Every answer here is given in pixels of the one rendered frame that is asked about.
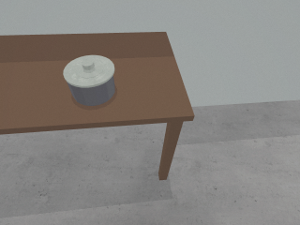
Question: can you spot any pot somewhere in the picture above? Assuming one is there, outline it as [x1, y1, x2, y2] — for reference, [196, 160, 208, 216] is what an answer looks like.
[67, 75, 115, 106]

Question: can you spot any knob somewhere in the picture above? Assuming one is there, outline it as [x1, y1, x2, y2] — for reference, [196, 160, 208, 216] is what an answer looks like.
[82, 59, 95, 70]

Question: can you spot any table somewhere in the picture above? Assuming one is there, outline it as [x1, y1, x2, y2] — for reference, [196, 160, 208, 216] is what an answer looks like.
[0, 32, 195, 181]

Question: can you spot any lid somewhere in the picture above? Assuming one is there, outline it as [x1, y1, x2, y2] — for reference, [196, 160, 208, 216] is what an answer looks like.
[63, 55, 115, 88]

